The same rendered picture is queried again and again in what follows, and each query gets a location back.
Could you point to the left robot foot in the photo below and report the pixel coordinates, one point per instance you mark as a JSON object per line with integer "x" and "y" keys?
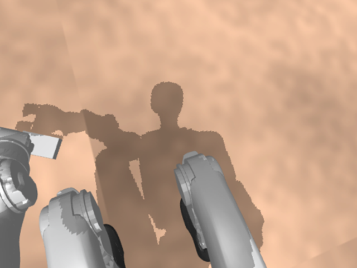
{"x": 116, "y": 245}

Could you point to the left robot arm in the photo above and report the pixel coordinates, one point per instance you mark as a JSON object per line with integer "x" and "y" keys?
{"x": 17, "y": 192}

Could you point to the right robot foot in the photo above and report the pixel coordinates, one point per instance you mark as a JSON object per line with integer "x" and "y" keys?
{"x": 202, "y": 253}

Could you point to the small box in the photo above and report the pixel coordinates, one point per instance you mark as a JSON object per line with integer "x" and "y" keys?
{"x": 44, "y": 146}

